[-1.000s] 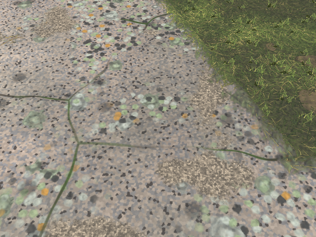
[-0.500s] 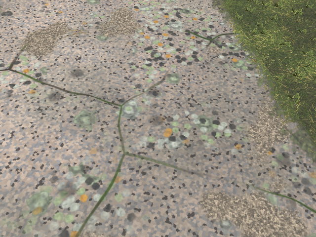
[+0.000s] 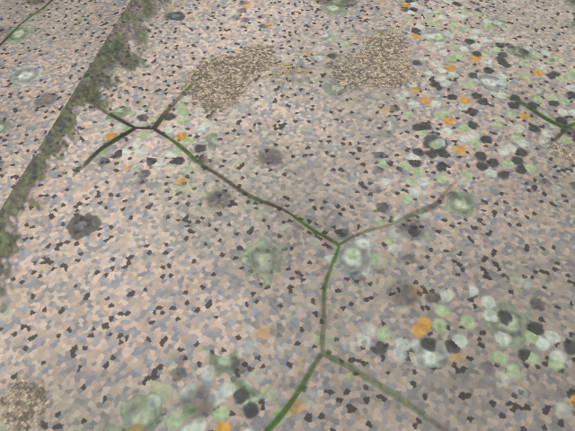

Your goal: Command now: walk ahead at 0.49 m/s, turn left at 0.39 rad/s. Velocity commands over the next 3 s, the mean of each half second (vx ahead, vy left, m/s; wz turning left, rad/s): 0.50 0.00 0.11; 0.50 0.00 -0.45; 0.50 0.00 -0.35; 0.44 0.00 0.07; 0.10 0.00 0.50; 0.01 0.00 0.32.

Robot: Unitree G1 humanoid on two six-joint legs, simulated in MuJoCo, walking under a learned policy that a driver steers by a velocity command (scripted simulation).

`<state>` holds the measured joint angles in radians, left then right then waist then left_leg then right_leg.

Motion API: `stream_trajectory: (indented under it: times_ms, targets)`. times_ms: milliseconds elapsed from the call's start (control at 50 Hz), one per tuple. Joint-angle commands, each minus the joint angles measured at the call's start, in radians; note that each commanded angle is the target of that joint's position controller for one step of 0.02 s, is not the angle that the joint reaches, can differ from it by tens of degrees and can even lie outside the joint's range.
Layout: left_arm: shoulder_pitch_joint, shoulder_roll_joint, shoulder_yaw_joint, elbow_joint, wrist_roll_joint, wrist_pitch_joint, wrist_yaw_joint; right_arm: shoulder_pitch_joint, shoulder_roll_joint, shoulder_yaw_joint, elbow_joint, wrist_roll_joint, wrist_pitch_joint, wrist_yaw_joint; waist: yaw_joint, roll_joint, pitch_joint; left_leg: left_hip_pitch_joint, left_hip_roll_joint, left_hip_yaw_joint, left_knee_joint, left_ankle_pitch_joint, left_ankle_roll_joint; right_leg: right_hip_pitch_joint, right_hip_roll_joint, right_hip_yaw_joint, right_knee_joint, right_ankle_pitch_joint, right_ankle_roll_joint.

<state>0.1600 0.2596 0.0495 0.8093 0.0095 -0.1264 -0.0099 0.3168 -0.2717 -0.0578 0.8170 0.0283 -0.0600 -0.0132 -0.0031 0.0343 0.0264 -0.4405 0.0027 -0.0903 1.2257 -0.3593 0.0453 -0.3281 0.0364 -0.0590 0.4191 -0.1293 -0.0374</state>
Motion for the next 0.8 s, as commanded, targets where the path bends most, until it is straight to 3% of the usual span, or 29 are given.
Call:
stream_trajectory:
  times_ms: [20,80,120,180,260,300,320,340,360,380,400,420,440,460,500,580,680,740,800]
  targets:
    - [0.056,0.080,0.020,-0.007,0.000,-0.013,-0.010,0.045,-0.020,-0.007,-0.068,0.002,-0.003,0.005,-0.006,-0.098,-0.049,-0.166,0.104,-0.032,-0.032,0.047,0.003,0.162,-0.274,0.294,-0.266,0.013,-0.192]
    - [0.077,0.126,0.033,0.022,-0.012,-0.021,-0.012,-0.046,-0.012,0.004,-0.111,-0.017,-0.001,0.005,-0.005,-0.075,-0.011,-0.225,0.130,-0.014,-0.193,0.117,-0.009,0.153,-0.290,0.231,-0.312,0.093,-0.222]
    - [0.086,0.146,0.038,0.030,-0.017,-0.012,-0.008,-0.106,-0.015,0.012,-0.130,-0.023,-0.011,0.013,0.008,-0.070,-0.010,-0.228,0.138,0.013,-0.320,0.229,-0.014,0.169,-0.274,0.176,-0.316,0.128,-0.211]
    - [0.121,0.168,0.038,0.044,-0.028,0.003,-0.005,-0.211,-0.014,0.021,-0.154,-0.016,-0.024,0.027,0.045,-0.084,0.005,-0.158,0.108,0.070,-0.500,0.344,-0.020,0.158,-0.238,0.096,-0.296,0.143,-0.174]
    - [0.194,0.191,0.038,0.080,-0.041,0.025,-0.007,-0.313,-0.042,0.016,-0.202,-0.005,-0.028,0.042,0.072,-0.109,0.023,-0.138,0.081,0.090,-0.620,0.302,-0.002,0.252,-0.287,0.112,-0.251,0.094,-0.147]
    - [0.190,0.203,0.040,0.088,-0.045,0.038,-0.005,-0.293,-0.064,0.007,-0.208,-0.007,-0.031,0.047,0.041,-0.120,0.013,-0.073,0.057,0.111,-0.675,0.251,0.026,0.287,-0.307,0.114,-0.191,0.144,-0.127]
    - [0.174,0.205,0.037,0.087,-0.044,0.044,-0.002,-0.221,-0.086,-0.007,-0.188,-0.012,-0.032,0.046,-0.009,-0.117,-0.025,0.044,0.026,0.137,-0.711,0.250,0.044,0.280,-0.286,0.087,-0.099,0.272,-0.106]
    - [0.187,0.175,0.025,0.089,-0.039,0.047,-0.001,-0.072,-0.133,-0.035,-0.142,-0.017,-0.032,0.038,-0.073,-0.091,-0.109,0.259,0.008,0.139,-0.728,0.248,0.070,0.222,-0.232,0.049,0.091,0.380,-0.079]
    - [0.181,0.118,-0.001,0.058,-0.014,0.043,0.000,0.124,-0.225,-0.065,-0.112,-0.030,-0.029,0.023,-0.150,0.042,-0.259,0.555,0.214,-0.093,-0.729,0.257,0.138,0.016,-0.165,-0.005,0.434,0.158,-0.031]
    - [0.284,-0.001,-0.035,0.041,-0.021,0.021,-0.004,0.163,-0.303,-0.075,-0.106,-0.038,-0.024,0.023,-0.089,0.293,-0.361,0.806,0.428,-0.542,-0.865,0.110,0.280,-0.350,-0.003,0.036,0.763,-0.419,0.014]
    - [0.236,0.118,-0.005,0.059,-0.050,0.007,-0.005,0.168,-0.198,-0.053,-0.105,-0.033,-0.031,0.027,-0.125,0.158,-0.325,0.748,0.417,-0.583,-0.920,0.033,0.263,-0.448,-0.039,0.177,0.890,-0.433,0.001]
    - [0.167,0.155,0.010,0.034,-0.068,0.003,-0.006,0.099,-0.154,-0.037,-0.111,-0.029,-0.037,0.029,-0.101,0.122,-0.204,0.635,0.388,-0.419,-0.926,0.087,0.218,-0.489,-0.083,0.177,0.897,-0.337,-0.016]
    - [0.133,0.144,0.011,0.032,-0.058,0.010,0.001,0.017,-0.115,-0.025,-0.119,-0.027,-0.041,0.032,-0.065,0.063,-0.152,0.517,0.341,-0.295,-0.950,0.163,0.189,-0.446,-0.130,0.160,0.853,-0.245,-0.011]
    - [0.120,0.133,0.016,0.032,-0.043,0.022,0.005,-0.040,-0.080,-0.017,-0.121,-0.027,-0.045,0.037,-0.036,0.062,-0.099,0.424,0.299,-0.198,-0.988,0.207,0.169,-0.411,-0.156,0.160,0.797,-0.180,-0.003]
    - [0.154,0.096,0.018,0.044,-0.043,0.054,0.004,-0.077,-0.057,-0.016,-0.106,-0.038,-0.062,0.039,0.007,0.073,-0.070,0.321,0.261,-0.081,-1.050,0.297,0.150,-0.318,-0.173,0.165,0.762,-0.102,0.007]
    - [0.108,0.060,0.021,0.020,-0.040,0.077,0.004,-0.042,-0.080,-0.030,-0.057,-0.049,-0.074,0.021,0.016,0.024,-0.018,0.327,0.255,0.072,-1.083,0.468,0.148,-0.396,-0.156,0.200,0.671,0.029,0.022]
    - [-0.040,0.037,0.013,-0.036,-0.027,0.073,-0.020,-0.019,-0.111,-0.037,-0.025,-0.042,-0.064,-0.002,-0.026,0.014,0.035,0.361,0.241,0.207,-1.109,0.450,0.114,-0.399,-0.137,0.131,0.397,0.228,0.016]
    - [-0.141,0.022,0.003,-0.086,-0.027,0.071,-0.039,0.040,-0.127,-0.043,0.006,-0.034,-0.049,-0.009,-0.066,-0.001,0.072,0.452,0.271,0.246,-1.089,0.480,0.108,-0.435,-0.135,0.081,0.301,0.216,-0.004]
    - [-0.201,0.022,0.002,-0.135,-0.031,0.070,-0.059,0.065,-0.140,-0.048,0.024,-0.023,-0.026,-0.011,-0.075,0.005,0.084,0.549,0.296,0.278,-1.024,0.585,0.097,-0.451,-0.119,0.025,0.250,0.113,-0.031]
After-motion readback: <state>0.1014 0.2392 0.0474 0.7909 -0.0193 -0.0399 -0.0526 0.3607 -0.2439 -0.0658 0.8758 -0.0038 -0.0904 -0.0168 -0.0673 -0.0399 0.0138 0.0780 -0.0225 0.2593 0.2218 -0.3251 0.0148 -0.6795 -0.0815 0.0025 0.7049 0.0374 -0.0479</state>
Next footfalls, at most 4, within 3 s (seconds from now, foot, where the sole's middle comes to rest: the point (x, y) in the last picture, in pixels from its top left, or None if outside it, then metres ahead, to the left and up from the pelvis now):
0.36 left None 0.34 0.17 -0.77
0.92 right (335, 363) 0.63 -0.08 -0.77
1.40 left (296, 250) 0.96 0.01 -0.77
1.92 right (410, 211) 1.10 -0.33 -0.77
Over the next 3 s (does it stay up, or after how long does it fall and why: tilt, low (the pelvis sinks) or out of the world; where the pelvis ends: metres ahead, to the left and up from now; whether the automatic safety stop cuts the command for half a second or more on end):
stays up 1.10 -0.20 0.00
